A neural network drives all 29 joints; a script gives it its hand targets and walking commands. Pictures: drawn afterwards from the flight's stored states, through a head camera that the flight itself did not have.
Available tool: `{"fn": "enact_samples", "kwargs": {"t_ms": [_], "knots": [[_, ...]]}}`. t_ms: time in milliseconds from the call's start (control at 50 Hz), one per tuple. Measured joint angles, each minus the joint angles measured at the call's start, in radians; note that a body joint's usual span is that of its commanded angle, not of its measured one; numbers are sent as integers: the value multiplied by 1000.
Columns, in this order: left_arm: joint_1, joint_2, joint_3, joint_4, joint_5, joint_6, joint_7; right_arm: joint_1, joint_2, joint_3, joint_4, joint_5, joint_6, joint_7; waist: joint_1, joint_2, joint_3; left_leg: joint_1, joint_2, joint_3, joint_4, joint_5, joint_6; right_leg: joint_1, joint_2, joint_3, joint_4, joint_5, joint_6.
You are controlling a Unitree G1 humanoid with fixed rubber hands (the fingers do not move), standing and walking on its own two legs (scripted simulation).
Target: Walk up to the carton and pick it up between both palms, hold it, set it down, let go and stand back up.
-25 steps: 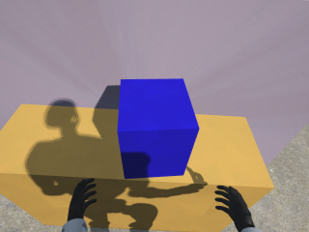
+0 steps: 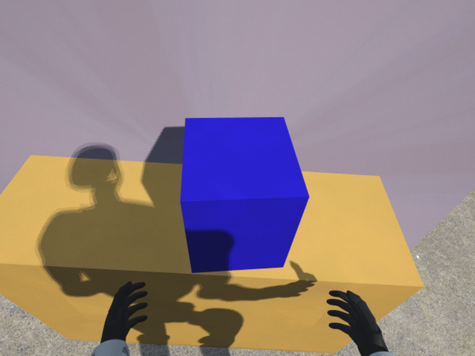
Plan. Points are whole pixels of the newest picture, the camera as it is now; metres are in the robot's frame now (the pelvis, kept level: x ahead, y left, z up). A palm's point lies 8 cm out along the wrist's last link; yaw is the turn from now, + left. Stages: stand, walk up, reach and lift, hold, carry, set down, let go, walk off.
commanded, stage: set down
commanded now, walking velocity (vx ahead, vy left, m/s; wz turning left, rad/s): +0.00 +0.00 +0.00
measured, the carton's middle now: (236, 196) +0.44 +0.01 +0.00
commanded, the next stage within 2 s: let go in 0.68 s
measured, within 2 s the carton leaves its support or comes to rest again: neither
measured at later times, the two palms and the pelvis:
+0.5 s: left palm (113, 346) +0.18 +0.22 -0.07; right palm (369, 354) +0.16 -0.21 -0.06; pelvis +0.00 +0.00 +0.00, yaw +0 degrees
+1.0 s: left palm (113, 354) +0.17 +0.22 -0.09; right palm out of the picture +0.15 -0.20 -0.08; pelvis +0.01 +0.00 +0.00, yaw +0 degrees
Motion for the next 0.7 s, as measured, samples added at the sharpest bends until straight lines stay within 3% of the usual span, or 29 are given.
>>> {"fn": "enact_samples", "kwargs": {"t_ms": [700], "knots": [[0,41,0,34,0,114,-36,1,4,0,61,-70,52,-14,0,0,20,0,0,0,0,-6,1,0,0,0,0,-6,1]]}}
